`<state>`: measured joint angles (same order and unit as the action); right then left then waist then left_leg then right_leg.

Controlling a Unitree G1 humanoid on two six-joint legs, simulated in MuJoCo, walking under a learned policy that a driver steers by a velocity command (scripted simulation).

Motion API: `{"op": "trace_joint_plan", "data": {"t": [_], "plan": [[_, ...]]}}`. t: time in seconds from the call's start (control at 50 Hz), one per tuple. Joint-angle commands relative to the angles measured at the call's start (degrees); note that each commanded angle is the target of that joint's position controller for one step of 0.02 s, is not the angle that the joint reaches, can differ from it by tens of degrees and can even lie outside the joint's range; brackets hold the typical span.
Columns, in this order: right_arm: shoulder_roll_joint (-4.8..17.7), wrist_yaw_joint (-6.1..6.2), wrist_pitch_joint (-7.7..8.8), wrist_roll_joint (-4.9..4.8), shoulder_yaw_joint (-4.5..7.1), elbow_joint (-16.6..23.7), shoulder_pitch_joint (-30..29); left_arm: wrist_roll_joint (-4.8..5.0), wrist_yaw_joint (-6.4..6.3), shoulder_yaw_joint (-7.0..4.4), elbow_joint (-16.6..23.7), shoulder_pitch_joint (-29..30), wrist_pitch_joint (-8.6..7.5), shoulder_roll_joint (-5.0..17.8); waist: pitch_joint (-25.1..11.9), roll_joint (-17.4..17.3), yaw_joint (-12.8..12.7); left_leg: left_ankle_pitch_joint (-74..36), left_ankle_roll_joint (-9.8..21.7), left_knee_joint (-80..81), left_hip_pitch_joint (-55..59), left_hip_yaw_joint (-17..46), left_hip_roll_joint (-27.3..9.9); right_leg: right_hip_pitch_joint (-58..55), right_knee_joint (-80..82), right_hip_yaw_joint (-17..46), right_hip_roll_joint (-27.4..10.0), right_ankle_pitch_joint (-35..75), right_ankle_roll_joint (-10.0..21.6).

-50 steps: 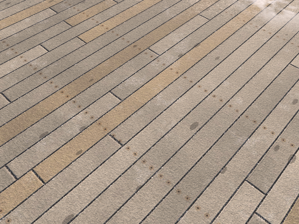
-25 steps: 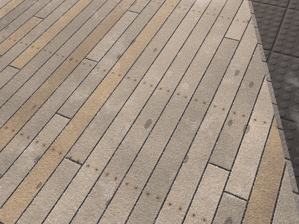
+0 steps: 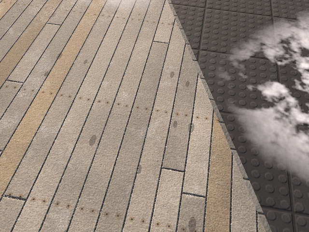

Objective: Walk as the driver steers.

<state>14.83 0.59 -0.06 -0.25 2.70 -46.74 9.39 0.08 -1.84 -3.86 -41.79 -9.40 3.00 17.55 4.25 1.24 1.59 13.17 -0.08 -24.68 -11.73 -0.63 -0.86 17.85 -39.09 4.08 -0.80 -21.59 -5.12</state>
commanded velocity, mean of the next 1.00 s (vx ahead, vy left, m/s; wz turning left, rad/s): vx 0.00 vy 0.00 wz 0.42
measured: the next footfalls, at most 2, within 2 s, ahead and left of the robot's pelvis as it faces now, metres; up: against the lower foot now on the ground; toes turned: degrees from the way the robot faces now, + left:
right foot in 0.04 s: +0.03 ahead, -0.14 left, +0.00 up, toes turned +4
left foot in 0.40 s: +0.01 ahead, +0.11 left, +0.00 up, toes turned +15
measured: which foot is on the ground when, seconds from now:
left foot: down 0.00-0.06, up 0.08-0.38, down 0.40-1.00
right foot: up 0.00-0.02, down 0.04-0.40, up 0.42-0.94, down 0.96-1.00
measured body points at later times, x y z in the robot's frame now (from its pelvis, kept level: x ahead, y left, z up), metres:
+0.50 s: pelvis -0.01 +0.02 -0.01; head +0.02 +0.06 +0.44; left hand +0.07 +0.34 -0.13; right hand +0.18 -0.24 -0.10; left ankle -0.03 +0.10 -0.74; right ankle -0.02 -0.14 -0.67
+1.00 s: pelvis +0.02 +0.01 -0.01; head +0.05 +0.02 +0.44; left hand +0.01 +0.33 -0.10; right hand +0.30 -0.16 -0.10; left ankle -0.03 +0.10 -0.74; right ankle +0.09 -0.09 -0.74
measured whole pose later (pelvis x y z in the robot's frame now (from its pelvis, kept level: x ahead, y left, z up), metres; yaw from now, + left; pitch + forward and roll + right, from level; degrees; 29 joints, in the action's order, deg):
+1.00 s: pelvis +0.02 +0.01 -0.01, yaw +31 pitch +0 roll -1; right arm 18.9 1.6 -2.5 0.1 2.9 -40.6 7.8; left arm -1.1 -0.4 -4.0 -43.9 -8.3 -1.9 17.6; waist 2.8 -1.9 0.4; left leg 20.1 1.4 -32.9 -15.1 14.0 6.9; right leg 13.2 -25.8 4.0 2.7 -12.3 -0.2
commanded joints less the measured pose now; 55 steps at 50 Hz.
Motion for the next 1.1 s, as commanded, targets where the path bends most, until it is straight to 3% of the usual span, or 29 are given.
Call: {"op": "trace_joint_plan", "data": {"t": [0.02,0.04,0.06,0.08,0.1,0.12,0.16,0.2,0.28,0.32,0.38,0.4,0.42,0.44,0.46,0.5,0.52,0.6,0.74,0.88,0.92,0.94,0.96,0.98,1.0,1.02,1.04,1.08,1.1], "plan": [[10.0,-0.83,0.95,-1.38,1.61,1.8,-1.6,-0.35,0.11,-1.2,1.5,-3.4,-0.95,5.0,-5.8,-9.7,-2.8,-21.2,9.6,3.4,-0.2,10.5,-9.3,-12.9,21.6,-4.0,2.2,14.3,2.3],[9.7,-1.13,1.59,-0.94,1.25,1.5,0.2,-0.49,-0.35,-1.79,1.8,-4.1,-0.95,8.1,-7.4,-7.0,-2.2,-17.3,6.1,2.6,-4.0,11.0,-8.4,-19.6,20.9,0.4,-2.0,21.4,4.1],[7.8,-1.71,2.32,0.77,0.55,2.4,0.7,-0.97,-1.14,-2.66,2.4,-5.5,-0.57,12.5,-10.6,2.2,-1.0,-5.7,2.6,-2.9,-8.0,7.6,-4.4,-24.7,16.0,6.7,-10.5,37.3,7.5],[6.3,-1.4,2.22,-0.26,0.3,2.7,0.2,-1.19,-0.67,-2.62,1.6,-3.2,-0.42,11.8,-10.4,10.5,-0.2,6.5,-0.1,-4.3,-6.9,2.2,-0.6,-16.6,17.0,8.0,-13.7,29.8,13.3],[8.8,-0.98,1.71,-0.38,0.77,2.5,-1.6,-1.17,-0.17,-2.02,2.9,0.2,-0.87,8.8,-7.5,8.2,-1.0,6.7,-1.5,-7.3,-6.4,1.2,-0.3,-13.5,18.9,8.0,-12.9,23.0,14.5],[9.7,-0.64,1.23,-0.68,1.36,3.0,-3.2,-1.21,-0.23,-2.27,2.6,0.2,-1.15,8.9,-5.7,9.0,-1.9,5.6,-1.4,-10.5,-9.6,0.4,0.6,-13.4,19.5,7.8,-12.3,19.9,13.9],[9.5,-0.01,-0.25,-0.89,1.92,2.9,-1.9,-1.1,-0.68,-2.49,2.7,0.2,-2.01,9.2,-4.2,11.7,-2.6,14.7,-1.5,-20.6,-13.3,0.9,0.3,-12.6,19.8,9.6,-15.9,26.0,15.9],[9.1,-0.14,-1.35,-1.53,2.58,3.1,-0.6,-1.03,-1.11,-2.25,2.5,-0.3,-2.71,8.3,-3.9,9.3,-2.4,22.7,-2.0,-32.8,-17.6,2.6,-0.9,-12.8,19.6,9.7,-19.5,35.6,19.0],[7.0,-0.9,-2.46,-1.21,2.1,4.1,-0.8,-0.19,-1.04,-2.62,2.6,4.6,-2.59,8.6,-4.9,7.0,-1.6,14.8,-3.0,-25.5,-13.1,0.0,-2.4,-11.2,18.6,1.8,-16.7,35.1,16.7],[7.7,-1.75,-2.71,-1.32,2.3,5.1,-0.7,0.11,-0.88,-2.91,2.2,4.7,-2.26,9.2,-6.5,7.6,-1.9,11.3,-2.5,-19.8,-9.5,-1.8,-1.7,-11.8,16.9,0.1,-16.6,35.5,16.1],[8.7,-2.36,-3.07,-1.04,3.22,4.3,4.4,1.44,-0.63,-2.9,1.0,4.6,-2.06,9.0,-7.9,5.2,0.7,-1.6,0.8,-4.6,1.0,-4.7,1.6,-7.9,9.1,-4.2,-14.6,26.7,11.5],[12.1,-1.66,-2.95,-0.81,4.33,4.6,5.3,0.58,-0.22,-2.44,-0.2,0.8,-2.24,6.8,-7.8,-4.0,-0.1,-15.6,3.5,0.9,7.6,3.1,-1.6,-0.9,-0.9,-9.3,-10.4,14.1,6.6],[20.6,-0.8,-2.38,-0.15,5.94,6.5,5.5,-2.4,-0.26,-1.03,3.4,3.6,-2.24,3.2,-6.7,-21.3,-0.6,-33.7,14.9,5.0,12.6,29.2,-18.6,16.9,-17.7,-11.5,-0.2,-16.6,0.2],[18.6,-1.47,-0.79,2.09,5.01,7.1,7.6,-1.12,-0.77,-1.58,4.3,8.2,-2.47,5.2,-11.1,-13.2,3.4,-30.6,21.9,6.6,10.3,33.8,-21.9,17.2,-28.0,-1.1,1.3,-21.1,0.8],[17.0,-1.57,0.49,1.91,4.47,7.3,4.9,0.21,-0.88,-2.1,4.1,7.9,-2.37,6.8,-8.6,-9.7,1.7,-26.6,20.3,6.7,8.9,28.6,-19.7,18.7,-30.8,0.4,0.1,-16.8,1.7],[14.1,-0.69,1.02,-0.42,3.82,7.7,0.1,-0.17,-1.6,-2.89,2.4,6.5,-2.36,8.1,-5.8,-6.0,-0.4,-18.1,14.1,6.2,8.0,22.3,-14.1,19.6,-27.2,1.1,-1.9,-7.1,2.3],[13.2,-0.15,0.78,-0.72,3.33,8.0,-0.8,-0.33,-1.72,-3.1,2.0,5.9,-2.41,8.2,-6.0,-6.6,-1.0,-19.5,13.1,6.4,6.4,20.4,-12.4,17.3,-26.3,1.2,-1.7,-4.1,1.9],[12.9,0.79,0.34,-0.41,3.1,8.6,0.8,0.03,-1.2,-2.78,1.7,4.2,-2.87,6.3,-8.0,-6.9,-1.1,-21.8,13.5,6.5,8.7,19.3,-10.5,15.7,-22.0,1.1,0.3,1.3,0.4],[14.1,1.26,-0.81,-0.44,3.57,9.3,0.7,0.17,-0.78,-2.4,2.5,6.2,-3.53,5.7,-5.8,-8.7,0.2,-10.0,13.3,6.5,5.9,24.3,-8.7,12.4,-7.6,2.4,1.5,2.7,-1.2],[13.9,0.76,-1.84,-0.55,3.47,10.4,-1.7,0.65,0.73,-2.33,2.3,3.9,-5.41,6.6,-8.4,-9.7,0.0,-21.5,12.9,1.5,6.1,29.8,-8.3,3.9,2.8,2.0,2.7,1.3,0.3],[12.9,0.97,-2.21,-0.96,2.94,10.5,-2.8,0.6,1.36,-2.22,1.5,1.4,-5.78,6.2,-9.3,-9.5,-1.5,-24.1,11.2,-1.1,5.6,29.5,-6.9,-1.6,11.4,0.8,2.6,7.0,1.5],[11.6,1.23,-2.37,-1.1,2.34,10.3,-3.0,0.27,1.64,-2.06,0.8,-0.4,-5.96,5.9,-9.5,-8.8,-2.7,-21.1,9.1,-2.2,4.2,28.0,-5.5,-6.3,18.9,0.3,1.5,15.7,2.6],[8.9,1.32,-2.11,-0.23,1.36,9.6,-0.1,-0.8,1.63,-1.86,1.2,0.2,-5.96,7.2,-10.4,-4.4,-1.2,-11.9,5.8,-5.1,1.3,24.7,-2.6,-11.7,21.4,6.2,-4.4,24.1,4.8],[6.5,1.17,-1.66,1.48,0.46,8.6,4.6,-1.83,1.43,-1.4,2.7,3.4,-5.65,9.2,-10.1,7.4,2.9,9.6,2.6,-12.3,-3.0,17.1,4.2,-14.3,21.5,15.9,-13.1,38.9,9.6],[8.1,1.22,-1.46,1.42,0.94,8.9,3.8,-3.45,1.77,0.08,2.0,4.5,-5.81,6.0,-7.8,10.6,3.2,20.7,-0.4,-13.7,-4.7,13.7,5.2,-8.3,21.7,22.4,-18.1,37.7,18.5],[10.4,1.45,-1.42,1.88,1.38,7.7,3.8,-2.46,2.27,0.91,2.2,6.3,-6.2,3.8,-6.7,7.8,2.5,19.4,-2.6,-15.3,-3.3,12.2,2.3,-6.8,22.8,21.7,-16.6,30.6,19.4],[10.2,1.47,-1.18,1.8,1.61,7.4,2.0,-1.51,2.41,0.89,1.5,6.1,-6.17,4.3,-6.0,7.4,1.7,14.5,-3.3,-12.1,-4.0,11.1,1.8,-8.1,22.4,19.4,-13.0,25.3,17.0],[8.8,1.48,-0.95,1.74,1.51,6.7,-0.1,0.3,1.96,0.19,0.9,5.5,-5.59,7.8,-5.0,7.8,0.5,4.5,-4.2,-3.7,-2.8,9.8,1.3,-9.2,20.6,17.0,-9.1,21.7,13.4],[8.6,1.35,-0.7,1.36,1.53,6.3,-0.7,0.44,1.66,-0.13,0.9,4.8,-5.18,9.5,-5.0,7.6,0.4,0.6,-4.1,-1.0,0.0,8.5,2.1,-8.0,19.9,16.1,-7.5,22.4,12.3]]}}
